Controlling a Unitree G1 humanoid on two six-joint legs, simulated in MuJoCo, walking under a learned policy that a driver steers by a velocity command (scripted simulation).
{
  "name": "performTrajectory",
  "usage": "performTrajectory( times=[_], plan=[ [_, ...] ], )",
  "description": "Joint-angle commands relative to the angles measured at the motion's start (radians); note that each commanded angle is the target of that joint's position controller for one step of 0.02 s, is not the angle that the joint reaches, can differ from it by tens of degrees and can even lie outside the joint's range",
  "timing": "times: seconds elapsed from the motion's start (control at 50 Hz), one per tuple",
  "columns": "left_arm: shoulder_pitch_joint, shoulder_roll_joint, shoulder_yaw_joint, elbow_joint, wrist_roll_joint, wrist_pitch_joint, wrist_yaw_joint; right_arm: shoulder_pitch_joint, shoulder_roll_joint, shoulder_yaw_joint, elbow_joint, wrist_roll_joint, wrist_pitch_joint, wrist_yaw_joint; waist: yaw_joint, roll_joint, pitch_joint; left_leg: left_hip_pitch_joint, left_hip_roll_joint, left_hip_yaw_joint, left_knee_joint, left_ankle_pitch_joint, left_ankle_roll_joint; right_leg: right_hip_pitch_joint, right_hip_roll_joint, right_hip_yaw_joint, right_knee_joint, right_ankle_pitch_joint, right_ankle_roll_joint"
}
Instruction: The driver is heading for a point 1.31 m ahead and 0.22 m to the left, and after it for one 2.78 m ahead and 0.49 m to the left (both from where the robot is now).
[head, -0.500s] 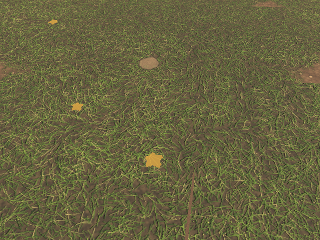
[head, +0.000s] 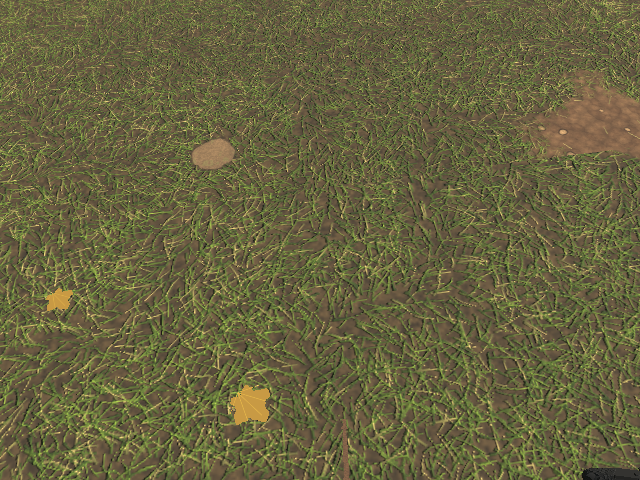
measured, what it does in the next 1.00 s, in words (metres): walks ahead: left foot, then right foot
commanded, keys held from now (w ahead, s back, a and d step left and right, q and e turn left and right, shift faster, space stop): s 0.18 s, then w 0.82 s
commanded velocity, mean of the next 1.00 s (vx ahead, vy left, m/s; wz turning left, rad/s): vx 0.27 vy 0.00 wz -0.07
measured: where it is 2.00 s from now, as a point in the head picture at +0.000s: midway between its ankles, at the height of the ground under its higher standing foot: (346, 288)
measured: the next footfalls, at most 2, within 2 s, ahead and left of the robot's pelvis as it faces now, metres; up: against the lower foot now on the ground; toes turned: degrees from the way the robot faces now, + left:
left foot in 0.10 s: +0.23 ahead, +0.12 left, +0.00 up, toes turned -2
right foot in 0.40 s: +0.07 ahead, -0.09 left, +0.00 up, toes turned -2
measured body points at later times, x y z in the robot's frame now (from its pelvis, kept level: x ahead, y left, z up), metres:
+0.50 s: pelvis +0.09 +0.01 +0.00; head +0.09 -0.01 +0.45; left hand +0.10 +0.30 -0.12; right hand +0.24 -0.26 -0.11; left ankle +0.17 +0.14 -0.70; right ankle +0.03 -0.09 -0.74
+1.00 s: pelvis +0.29 +0.08 +0.00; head +0.31 +0.09 +0.45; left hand +0.38 +0.36 -0.12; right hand +0.37 -0.19 -0.12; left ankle +0.29 +0.17 -0.74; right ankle +0.30 -0.08 -0.66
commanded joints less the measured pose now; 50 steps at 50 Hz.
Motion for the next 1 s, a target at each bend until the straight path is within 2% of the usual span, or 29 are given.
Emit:
performTrajectory(
  times=[0.02,0.08,0.1,0.12,0.14,0.16,0.18,0.22,0.26,0.3,0.36,0.38,0.4,0.42,0.44,0.48,0.52,0.56,0.62,0.7,0.74,0.78,0.8,0.82,0.84,0.86,0.9,0.94,1.0],
  plan=[
    [-0.002,0.142,0.033,-0.049,0.002,0.004,0.016,0.026,-0.075,-0.016,-0.042,0.004,-0.008,0.017,-0.012,-0.137,-0.17,0.22,-0.052,0.035,-0.105,0.099,0.009,0.024,-0.225,0.088,0.009,0.641,-0.095],
    [-0.048,0.118,0.021,-0.047,0.004,0.008,0.014,0.09,-0.108,-0.032,-0.023,-0.008,-0.015,0.022,-0.06,-0.135,-0.148,0.283,-0.049,0.03,-0.231,0.083,0.056,0.06,-0.238,0.139,0.137,0.586,-0.071],
    [-0.045,0.106,0.016,-0.047,0.005,0.006,0.013,0.115,-0.12,-0.035,-0.018,-0.018,-0.021,0.018,-0.075,-0.107,-0.157,0.374,-0.026,0.021,-0.314,0.295,0.082,0.044,-0.189,0.125,0.215,0.536,-0.034],
    [0.007,0.081,0.009,-0.06,0.026,-0.002,0.009,0.097,-0.172,-0.04,-0.042,-0.036,-0.021,0.006,-0.034,0.011,-0.222,0.533,0.109,-0.104,-0.257,0.767,0.146,-0.036,-0.103,0.1,0.342,0.288,0.017],
    [0.137,0.053,0.0,-0.027,0.015,-0.003,0.009,0.086,-0.168,-0.033,-0.055,-0.049,-0.002,-0.002,-0.003,0.196,-0.307,0.707,0.313,-0.289,-0.21,1.144,0.346,-0.201,-0.002,0.061,0.582,-0.269,0.091],
    [0.109,0.122,0.009,-0.019,0.0,0.011,0.006,0.14,-0.088,-0.013,-0.043,-0.029,0.014,-0.001,-0.057,0.203,-0.377,0.716,0.378,-0.402,-0.256,1.108,0.416,-0.259,0.0,0.085,0.727,-0.537,0.126],
    [0.066,0.176,0.027,-0.019,-0.011,0.033,0.009,0.134,-0.104,-0.013,-0.043,-0.011,0.027,0.005,-0.073,0.115,-0.36,0.688,0.351,-0.381,-0.259,0.962,0.401,-0.289,-0.008,0.109,0.862,-0.525,0.14],
    [0.064,0.146,0.028,0.007,-0.008,0.085,0.019,0.058,-0.079,-0.002,-0.044,0.0,0.055,0.009,-0.034,0.024,-0.289,0.52,0.241,-0.285,-0.353,0.17,0.308,-0.274,-0.074,0.083,0.852,-0.398,0.152],
    [0.099,0.075,0.009,0.018,0.002,0.098,0.011,-0.045,-0.08,-0.001,-0.04,-0.001,0.077,0.009,0.025,0.149,-0.191,0.299,0.109,-0.18,-0.484,-0.413,0.205,-0.144,-0.088,-0.046,0.596,-0.303,0.162],
    [0.096,0.07,0.004,0.034,0.011,0.08,0.005,-0.021,-0.121,-0.019,-0.034,0.003,0.092,-0.008,-0.002,0.207,-0.171,0.255,0.084,-0.134,-0.525,-0.466,0.191,-0.043,-0.064,-0.117,0.426,-0.293,0.145],
    [0.161,0.084,0.007,0.085,0.021,0.058,0.003,0.03,-0.15,-0.037,-0.019,0.033,0.098,-0.031,0.009,0.156,-0.177,0.25,0.102,-0.146,-0.529,-0.587,0.175,0.087,-0.059,-0.17,0.152,-0.139,0.06],
    [0.209,0.084,0.005,0.113,0.033,0.055,0.003,0.007,-0.13,-0.035,-0.029,0.034,0.098,-0.035,0.033,0.148,-0.135,0.202,0.064,-0.11,-0.512,-0.608,0.123,0.126,-0.054,-0.181,0.056,-0.149,0.018],
    [0.263,0.105,0.006,0.131,0.046,0.045,0.006,-0.027,-0.074,-0.023,-0.049,0.03,0.094,-0.032,0.049,0.028,-0.105,0.091,0.002,-0.046,-0.335,-0.579,0.065,0.181,-0.162,-0.015,-0.065,-0.294,-0.041],
    [0.242,0.176,0.026,0.121,0.028,0.034,0.007,-0.062,0.001,-0.005,-0.076,0.036,0.073,-0.022,0.043,-0.26,-0.058,-0.08,-0.109,0.114,-0.003,-0.467,0.035,0.143,-0.414,0.369,-0.21,-0.584,-0.144],
    [0.141,0.236,0.04,0.084,0.034,0.011,0.009,-0.098,-0.081,-0.03,-0.095,0.048,0.05,-0.015,0.025,-0.261,0.062,-0.169,-0.069,0.005,0.128,-0.391,0.063,0.0,-0.513,0.566,-0.325,-0.688,-0.221],
    [0.044,0.151,0.021,0.065,0.018,-0.046,0.022,-0.006,-0.1,-0.043,-0.043,0.037,0.029,-0.003,-0.047,-0.193,0.068,-0.218,-0.032,-0.035,0.2,-0.226,0.08,0.1,-0.436,0.399,-0.295,-0.417,-0.135],
    [0.105,0.112,0.011,0.091,-0.002,-0.06,0.016,-0.015,-0.072,-0.04,-0.025,0.014,0.019,0.006,-0.021,-0.154,0.025,-0.216,-0.013,-0.001,0.197,-0.139,0.065,0.195,-0.379,0.253,-0.272,-0.222,-0.09],
    [0.179,0.078,0.001,0.119,-0.001,-0.062,0.012,-0.048,-0.029,-0.027,-0.029,0.022,0.014,0.018,0.004,-0.153,0.001,-0.163,-0.012,0.044,0.146,-0.067,0.05,0.212,-0.34,0.156,-0.263,-0.095,-0.078],
    [0.23,0.112,0.008,0.135,0.004,-0.051,0.011,-0.132,0.0,-0.008,-0.055,0.033,0.008,0.035,0.05,-0.179,0.024,-0.048,-0.024,0.089,-0.025,-0.023,0.036,0.162,-0.319,0.079,-0.263,-0.02,-0.077],
    [0.265,0.157,0.02,0.155,-0.009,-0.043,0.003,-0.184,-0.022,0.0,-0.078,0.043,0.0,0.053,0.071,-0.196,0.058,0.071,-0.04,0.118,-0.153,-0.077,0.057,0.138,-0.353,0.074,-0.236,0.012,-0.088],
    [0.255,0.169,0.027,0.164,-0.017,-0.039,-0.001,-0.152,-0.051,-0.005,-0.078,0.044,-0.004,0.056,0.037,-0.211,0.057,0.142,-0.045,0.118,-0.2,-0.116,0.089,0.154,-0.382,0.085,-0.201,0.085,-0.079],
    [0.216,0.169,0.027,0.16,-0.02,-0.036,0.0,0.022,-0.103,-0.032,-0.025,0.038,-0.004,0.045,-0.068,-0.192,-0.041,0.404,-0.085,0.144,-0.246,-0.11,0.134,0.122,-0.344,0.022,-0.018,0.406,-0.04],
    [0.197,0.146,0.018,0.148,-0.011,-0.04,0.001,0.196,-0.157,-0.056,0.023,0.037,-0.003,0.034,-0.148,-0.144,-0.162,0.665,-0.028,0.078,-0.229,-0.098,0.173,0.01,-0.29,-0.038,0.208,0.453,-0.002],
    [0.233,0.05,-0.011,0.105,0.003,-0.057,0.0,0.354,-0.259,-0.081,0.05,0.014,0.006,0.023,-0.18,0.094,-0.344,1.056,0.235,-0.309,-0.249,-0.213,0.299,-0.358,-0.169,-0.122,0.607,0.175,0.078],
    [0.236,0.029,-0.019,0.103,-0.005,-0.084,-0.001,0.392,-0.232,-0.066,0.067,0.018,0.011,0.028,-0.177,0.235,-0.42,1.074,0.341,-0.643,-0.422,-0.392,0.365,-0.508,-0.087,0.001,0.805,-0.364,0.084],
    [0.158,0.119,0.01,0.089,-0.034,-0.097,-0.009,0.317,-0.17,-0.043,0.066,0.021,0.009,0.027,-0.163,0.166,-0.268,0.949,0.31,-0.548,-0.45,-0.466,0.327,-0.599,-0.156,0.034,0.909,-0.313,0.068],
    [0.075,0.119,0.015,0.077,-0.027,-0.1,-0.006,0.177,-0.105,-0.023,0.043,0.019,0.008,0.028,-0.105,0.062,-0.104,0.689,0.228,-0.329,-0.499,-0.351,0.28,-0.576,-0.233,-0.018,0.853,-0.136,0.048],
    [0.098,0.074,0.015,0.087,-0.013,-0.081,-0.004,0.117,-0.065,-0.013,0.04,0.003,0.001,0.032,-0.046,0.085,-0.06,0.529,0.166,-0.203,-0.558,-0.219,0.268,-0.467,-0.269,-0.012,0.78,-0.045,0.054],
    [0.069,0.052,0.013,0.07,-0.004,-0.059,-0.003,0.134,-0.079,-0.018,0.063,0.008,-0.015,0.028,-0.023,0.05,-0.03,0.471,0.155,-0.116,-0.603,-0.075,0.294,-0.481,-0.274,-0.025,0.692,0.034,0.081]
  ],
)
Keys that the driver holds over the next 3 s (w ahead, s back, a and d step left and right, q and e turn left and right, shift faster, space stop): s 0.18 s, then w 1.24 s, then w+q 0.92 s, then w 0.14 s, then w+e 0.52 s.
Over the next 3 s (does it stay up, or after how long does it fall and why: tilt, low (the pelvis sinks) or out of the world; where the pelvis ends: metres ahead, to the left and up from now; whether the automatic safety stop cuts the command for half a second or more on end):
stays up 1.43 0.34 -0.18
